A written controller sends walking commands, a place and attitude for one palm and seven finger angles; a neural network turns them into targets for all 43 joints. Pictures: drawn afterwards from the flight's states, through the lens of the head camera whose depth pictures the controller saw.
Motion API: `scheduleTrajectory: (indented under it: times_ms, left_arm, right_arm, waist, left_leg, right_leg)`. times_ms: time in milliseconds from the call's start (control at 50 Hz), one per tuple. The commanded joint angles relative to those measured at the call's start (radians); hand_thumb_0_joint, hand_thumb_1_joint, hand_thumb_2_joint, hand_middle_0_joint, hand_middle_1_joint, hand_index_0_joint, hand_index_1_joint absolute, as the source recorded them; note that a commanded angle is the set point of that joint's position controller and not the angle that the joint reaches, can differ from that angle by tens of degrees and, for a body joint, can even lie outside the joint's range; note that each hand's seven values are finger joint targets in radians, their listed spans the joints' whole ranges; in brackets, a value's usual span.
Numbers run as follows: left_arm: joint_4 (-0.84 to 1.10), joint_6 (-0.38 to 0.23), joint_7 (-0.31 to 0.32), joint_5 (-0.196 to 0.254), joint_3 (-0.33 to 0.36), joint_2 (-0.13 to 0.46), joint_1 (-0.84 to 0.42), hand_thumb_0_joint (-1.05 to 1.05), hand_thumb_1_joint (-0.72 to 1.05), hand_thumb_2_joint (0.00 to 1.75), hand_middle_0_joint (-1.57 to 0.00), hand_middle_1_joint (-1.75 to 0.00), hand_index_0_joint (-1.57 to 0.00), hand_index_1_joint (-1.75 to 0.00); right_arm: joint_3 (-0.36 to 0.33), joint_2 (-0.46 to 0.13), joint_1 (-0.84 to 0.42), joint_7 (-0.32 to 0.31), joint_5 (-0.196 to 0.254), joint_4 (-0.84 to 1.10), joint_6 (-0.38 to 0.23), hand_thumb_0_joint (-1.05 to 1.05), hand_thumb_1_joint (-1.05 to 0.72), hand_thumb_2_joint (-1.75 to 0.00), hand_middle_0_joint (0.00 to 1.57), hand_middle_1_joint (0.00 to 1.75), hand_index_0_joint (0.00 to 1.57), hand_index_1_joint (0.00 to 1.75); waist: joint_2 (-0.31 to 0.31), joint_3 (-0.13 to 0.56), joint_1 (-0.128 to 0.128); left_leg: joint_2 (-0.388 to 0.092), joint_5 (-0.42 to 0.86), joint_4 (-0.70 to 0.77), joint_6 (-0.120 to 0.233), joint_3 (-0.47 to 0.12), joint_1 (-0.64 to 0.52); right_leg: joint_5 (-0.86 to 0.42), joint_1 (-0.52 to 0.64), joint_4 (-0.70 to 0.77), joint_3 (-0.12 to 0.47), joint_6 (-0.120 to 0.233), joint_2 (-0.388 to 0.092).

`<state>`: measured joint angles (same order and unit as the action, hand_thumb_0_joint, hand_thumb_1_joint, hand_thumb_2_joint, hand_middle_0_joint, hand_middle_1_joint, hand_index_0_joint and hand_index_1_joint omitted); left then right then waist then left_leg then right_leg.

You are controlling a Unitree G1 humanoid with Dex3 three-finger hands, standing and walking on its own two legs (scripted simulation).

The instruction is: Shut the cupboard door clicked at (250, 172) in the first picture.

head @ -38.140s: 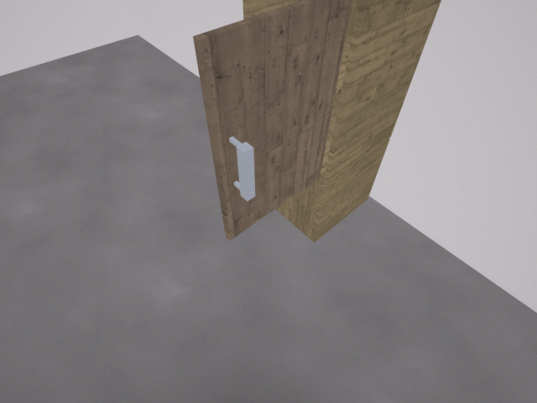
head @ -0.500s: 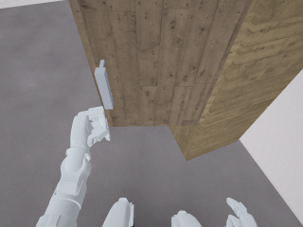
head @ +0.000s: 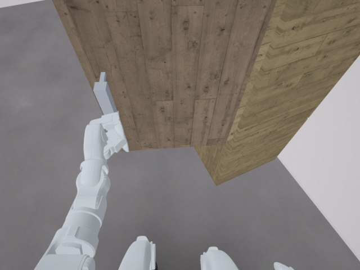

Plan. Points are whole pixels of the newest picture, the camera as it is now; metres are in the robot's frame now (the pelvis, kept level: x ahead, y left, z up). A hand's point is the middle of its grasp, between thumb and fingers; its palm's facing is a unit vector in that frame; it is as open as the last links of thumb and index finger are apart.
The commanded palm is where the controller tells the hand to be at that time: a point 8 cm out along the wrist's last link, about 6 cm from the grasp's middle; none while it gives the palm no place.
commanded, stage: bring the fist close to the handle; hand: left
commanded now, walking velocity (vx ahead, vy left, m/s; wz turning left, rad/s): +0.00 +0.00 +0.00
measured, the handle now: (110, 103) +0.51 +0.18 +0.04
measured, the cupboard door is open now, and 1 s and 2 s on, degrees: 70 62 49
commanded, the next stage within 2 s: push the door shut along its arc in 0.12 s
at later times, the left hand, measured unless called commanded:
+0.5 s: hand (126, 125) +0.43 +0.13 +0.05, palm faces +0.01 -1.00 -0.05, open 3.1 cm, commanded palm +0.42 +0.18 +0.05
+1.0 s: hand (126, 108) +0.48 +0.14 +0.05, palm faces -0.11 -0.99 -0.04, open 3.1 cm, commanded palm +0.48 +0.17 +0.05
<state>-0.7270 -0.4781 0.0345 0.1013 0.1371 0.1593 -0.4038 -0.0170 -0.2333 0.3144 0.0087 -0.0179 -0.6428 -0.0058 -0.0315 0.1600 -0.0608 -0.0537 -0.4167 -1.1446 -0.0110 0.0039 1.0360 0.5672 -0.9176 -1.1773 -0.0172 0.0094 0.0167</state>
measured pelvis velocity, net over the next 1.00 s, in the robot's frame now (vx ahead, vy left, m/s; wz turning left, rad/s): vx -0.01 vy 0.01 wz -0.01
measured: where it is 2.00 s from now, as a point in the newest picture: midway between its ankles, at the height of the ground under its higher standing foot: outside the picture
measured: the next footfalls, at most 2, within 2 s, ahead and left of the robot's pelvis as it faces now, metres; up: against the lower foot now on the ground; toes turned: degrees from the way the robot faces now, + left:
none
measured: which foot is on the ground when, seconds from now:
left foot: down 0.00-1.00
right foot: down 0.00-1.00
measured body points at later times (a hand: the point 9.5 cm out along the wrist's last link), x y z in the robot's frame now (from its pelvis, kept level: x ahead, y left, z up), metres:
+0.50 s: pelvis -0.01 +0.00 -0.01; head +0.08 +0.00 +0.43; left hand +0.42 +0.18 +0.05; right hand +0.10 -0.26 -0.13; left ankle +0.07 +0.13 -0.64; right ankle +0.00 -0.12 -0.64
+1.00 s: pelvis -0.01 +0.01 -0.03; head +0.10 +0.02 +0.41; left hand +0.48 +0.19 +0.05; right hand +0.01 -0.26 -0.14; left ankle +0.07 +0.13 -0.64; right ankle +0.00 -0.11 -0.64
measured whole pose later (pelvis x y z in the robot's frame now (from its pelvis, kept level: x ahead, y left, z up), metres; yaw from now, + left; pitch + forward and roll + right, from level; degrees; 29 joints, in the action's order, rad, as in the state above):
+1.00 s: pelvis -0.01 +0.01 -0.03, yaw +0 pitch +23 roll -3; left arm -1.17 -0.45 -0.19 0.10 0.23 0.37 -0.90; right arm -0.01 -0.26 0.35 0.01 -0.01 -0.69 -0.02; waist -0.05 0.16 -0.14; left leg -0.06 -0.43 -1.27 0.00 -0.03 1.24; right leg 0.58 -1.10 -1.28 -0.04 0.00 0.02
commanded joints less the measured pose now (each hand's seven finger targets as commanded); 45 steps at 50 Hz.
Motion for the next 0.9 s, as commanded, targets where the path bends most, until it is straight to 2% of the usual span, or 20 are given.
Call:
scheduleTrajectory:
  times_ms: [0, 20, 40, 80, 100, 120, 220, 240, 280, 380, 440, 460, 560, 620, 640, 660, 720, 780, 820, 880]
  left_arm:
    - [0.223, -0.105, -0.001, 0.007, 0.026, 0.129, -0.405, 0.0, 0.9, 0.9, -1.3, -1.5, -1.3, -1.5]
    - [0.212, -0.109, -0.001, 0.007, 0.025, 0.124, -0.385, 0.0, 0.9, 0.9, -1.3, -1.5, -1.3, -1.5]
    - [0.215, -0.111, -0.003, 0.003, 0.011, 0.119, -0.406, 0.0, 0.9, 0.9, -1.3, -1.5, -1.3, -1.5]
    - [0.199, -0.11, -0.004, 0.005, -0.008, 0.091, -0.406, 0.0, 0.9, 0.9, -1.3, -1.5, -1.3, -1.5]
    - [0.18, -0.106, -0.004, 0.006, 0.014, 0.109, -0.377, 0.0, 0.9, 0.9, -1.3, -1.5, -1.3, -1.5]
    - [0.167, -0.099, -0.005, 0.007, 0.004, 0.1, -0.371, 0.0, 0.9, 0.9, -1.3, -1.5, -1.3, -1.5]
    - [0.136, -0.086, -0.002, 0.005, 0.037, 0.128, -0.369, 0.0, 0.9, 0.9, -1.3, -1.5, -1.3, -1.5]
    - [0.151, -0.094, -0.004, -0.001, 0.055, 0.164, -0.414, 0.0, 0.9, 0.9, -1.3, -1.5, -1.3, -1.5]
    - [0.131, -0.105, -0.017, -0.01, 0.035, 0.158, -0.487, 0.0, 0.9, 0.9, -1.3, -1.5, -1.3, -1.5]
    - [0.02, -0.111, -0.063, 0.0, 0.052, 0.193, -0.613, 0.0, 0.9, 0.9, -1.3, -1.5, -1.3, -1.5]
    - [-0.034, -0.101, -0.096, 0.009, 0.077, 0.225, -0.638, 0.0, 0.9, 0.9, -1.3, -1.5, -1.3, -1.5]
    - [-0.051, -0.095, -0.108, 0.011, 0.064, 0.212, -0.652, 0.0, 0.9, 0.9, -1.3, -1.5, -1.3, -1.5]
    - [-0.089, -0.077, -0.148, 0.021, 0.081, 0.233, -0.722, 0.0, 0.9, 0.9, -1.3, -1.5, -1.3, -1.5]
    - [-0.136, -0.061, -0.172, 0.018, 0.083, 0.257, -0.766, 0.0, 0.9, 0.9, -1.3, -1.5, -1.3, -1.5]
    - [-0.128, -0.064, -0.177, 0.017, 0.104, 0.286, -0.805, 0.0, 0.9, 0.9, -1.3, -1.5, -1.3, -1.5]
    - [-0.134, -0.063, -0.186, 0.013, 0.083, 0.271, -0.817, 0.0, 0.9, 0.9, -1.3, -1.5, -1.3, -1.5]
    - [-0.164, -0.053, -0.203, 0.018, 0.068, 0.248, -0.834, 0.0, 0.9, 0.9, -1.3, -1.5, -1.3, -1.5]
    - [-0.175, -0.051, -0.213, 0.02, 0.096, 0.295, -0.89, 0.0, 0.9, 0.9, -1.3, -1.5, -1.3, -1.5]
    - [-0.194, -0.045, -0.22, 0.014, 0.083, 0.295, -0.943, 0.0, 0.9, 0.9, -1.3, -1.5, -1.3, -1.5]
    - [-0.209, -0.044, -0.23, 0.003, 0.103, 0.34, -1.0, 0.0, 0.9, 0.9, -1.3, -1.5, -1.3, -1.5]
  right_arm:
    - [-0.05, -0.134, 0.005, -0.015, 0.005, 0.102, -0.042, 0.0, -0.9, -0.9, 0.2, 0.3, 0.2, 0.3]
    - [-0.05, -0.134, 0.004, -0.014, 0.006, 0.099, -0.043, 0.0, -0.9, -0.9, 0.2, 0.3, 0.2, 0.3]
    - [-0.05, -0.139, 0.011, -0.016, 0.005, 0.099, -0.046, 0.0, -0.9, -0.9, 0.2, 0.3, 0.2, 0.3]
    - [-0.052, -0.136, 0.008, -0.013, 0.005, 0.092, -0.048, 0.0, -0.9, -0.9, 0.2, 0.3, 0.2, 0.3]
    - [-0.053, -0.138, 0.008, -0.012, 0.006, 0.092, -0.048, 0.0, -0.9, -0.9, 0.2, 0.3, 0.2, 0.3]
    - [-0.052, -0.139, 0.006, -0.012, 0.007, 0.096, -0.045, 0.0, -0.9, -0.9, 0.2, 0.3, 0.2, 0.3]
    - [-0.047, -0.136, 0.001, -0.011, 0.007, 0.108, -0.037, 0.0, -0.9, -0.9, 0.2, 0.3, 0.2, 0.3]
    - [-0.048, -0.142, 0.008, -0.015, 0.005, 0.104, -0.038, 0.0, -0.9, -0.9, 0.2, 0.3, 0.2, 0.3]
    - [-0.045, -0.137, 0.005, -0.017, 0.007, 0.094, -0.037, 0.0, -0.9, -0.9, 0.2, 0.3, 0.2, 0.3]
    - [-0.042, -0.143, 0.015, -0.026, 0.009, 0.072, -0.04, 0.0, -0.9, -0.9, 0.2, 0.3, 0.2, 0.3]
    - [-0.044, -0.153, 0.036, -0.026, 0.01, 0.069, -0.041, 0.0, -0.9, -0.9, 0.2, 0.3, 0.2, 0.3]
    - [-0.042, -0.152, 0.036, -0.024, 0.012, 0.067, -0.04, 0.0, -0.9, -0.9, 0.2, 0.3, 0.2, 0.3]
    - [-0.047, -0.16, 0.072, -0.018, 0.013, 0.061, -0.033, 0.0, -0.9, -0.9, 0.2, 0.3, 0.2, 0.3]
    - [-0.045, -0.164, 0.087, -0.019, 0.017, 0.057, -0.026, 0.0, -0.9, -0.9, 0.2, 0.3, 0.2, 0.3]
    - [-0.047, -0.168, 0.099, -0.021, 0.014, 0.052, -0.028, 0.0, -0.9, -0.9, 0.2, 0.3, 0.2, 0.3]
    - [-0.047, -0.169, 0.1, -0.02, 0.017, 0.048, -0.027, 0.0, -0.9, -0.9, 0.2, 0.3, 0.2, 0.3]
    - [-0.05, -0.172, 0.116, -0.014, 0.017, 0.044, -0.027, 0.0, -0.9, -0.9, 0.2, 0.3, 0.2, 0.3]
    - [-0.049, -0.18, 0.13, -0.014, 0.016, 0.035, -0.029, 0.0, -0.9, -0.9, 0.2, 0.3, 0.2, 0.3]
    - [-0.048, -0.184, 0.139, -0.013, 0.016, 0.027, -0.032, 0.0, -0.9, -0.9, 0.2, 0.3, 0.2, 0.3]
    - [-0.047, -0.192, 0.154, -0.012, 0.013, 0.02, -0.036, 0.0, -0.9, -0.9, 0.2, 0.3, 0.2, 0.3]
  waist:
    - [0.024, 0.346, -0.021]
    - [0.011, 0.349, -0.014]
    - [0.005, 0.351, -0.025]
    - [-0.004, 0.365, -0.025]
    - [0.01, 0.362, -0.013]
    - [0.029, 0.349, -0.02]
    - [0.051, 0.336, -0.007]
    - [0.038, 0.354, -0.016]
    - [0.018, 0.339, -0.033]
    - [0.019, 0.337, -0.056]
    - [0.0, 0.38, -0.05]
    - [-0.011, 0.383, -0.054]
    - [-0.002, 0.425, -0.069]
    - [0.027, 0.385, -0.088]
    - [0.006, 0.401, -0.088]
    - [-0.024, 0.416, -0.09]
    - [-0.023, 0.418, -0.1]
    - [-0.032, 0.434, -0.109]
    - [-0.027, 0.41, -0.133]
    - [-0.068, 0.444, -0.136]
  left_leg:
    - [0.038, 0.112, 0.11, 0.036, -0.015, -0.34]
    - [0.037, 0.108, 0.113, 0.034, -0.016, -0.354]
    - [0.035, 0.105, 0.115, 0.035, -0.024, -0.366]
    - [0.036, 0.113, 0.112, 0.033, -0.026, -0.383]
    - [0.034, 0.116, 0.114, 0.03, -0.025, -0.378]
    - [0.034, 0.107, 0.119, 0.032, -0.024, -0.368]
    - [0.041, 0.102, 0.116, 0.038, -0.013, -0.328]
    - [0.039, 0.115, 0.109, 0.04, -0.018, -0.337]
    - [0.039, 0.104, 0.1, 0.038, -0.019, -0.336]
    - [0.038, 0.071, 0.082, 0.039, -0.026, -0.309]
    - [0.037, 0.097, 0.071, 0.04, -0.033, -0.321]
    - [0.036, 0.105, 0.07, 0.038, -0.036, -0.326]
    - [0.033, 0.152, 0.045, 0.042, -0.042, -0.322]
    - [0.033, 0.115, 0.037, 0.048, -0.039, -0.264]
    - [0.033, 0.123, 0.031, 0.049, -0.045, -0.279]
    - [0.032, 0.131, 0.033, 0.045, -0.051, -0.302]
    - [0.028, 0.127, 0.035, 0.044, -0.062, -0.326]
    - [0.026, 0.125, 0.025, 0.045, -0.068, -0.316]
    - [0.022, 0.099, 0.021, 0.049, -0.072, -0.303]
    - [0.019, 0.106, 0.009, 0.047, -0.084, -0.314]
  right_leg:
    - [-0.274, 0.058, 0.212, 0.011, -0.001, 0.011]
    - [-0.261, 0.047, 0.214, 0.009, 0.001, 0.013]
    - [-0.252, 0.033, 0.208, 0.001, 0.002, 0.016]
    - [-0.26, 0.023, 0.206, -0.001, 0.002, 0.014]
    - [-0.262, 0.031, 0.207, -0.001, 0.004, 0.015]
    - [-0.254, 0.03, 0.212, -0.003, 0.002, 0.014]
    - [-0.264, 0.063, 0.221, 0.011, -0.002, 0.012]
    - [-0.281, 0.057, 0.208, 0.011, -0.001, 0.013]
    - [-0.273, 0.03, 0.203, 0.013, -0.002, 0.011]
    - [-0.234, -0.002, 0.201, 0.022, -0.002, 0.011]
    - [-0.249, -0.008, 0.184, 0.019, 0.004, 0.015]
    - [-0.254, -0.024, 0.178, 0.014, 0.005, 0.013]
    - [-0.296, -0.029, 0.158, 0.014, 0.003, 0.015]
    - [-0.267, -0.034, 0.168, 0.024, 0.0, 0.017]
    - [-0.265, -0.049, 0.157, 0.019, 0.004, 0.019]
    - [-0.258, -0.071, 0.151, 0.015, 0.007, 0.018]
    - [-0.229, -0.103, 0.155, 0.005, 0.011, 0.022]
    - [-0.218, -0.117, 0.145, 0.004, 0.012, 0.024]
    - [-0.193, -0.145, 0.148, 0.003, 0.011, 0.026]
    - [-0.182, -0.177, 0.127, -0.001, 0.017, 0.027]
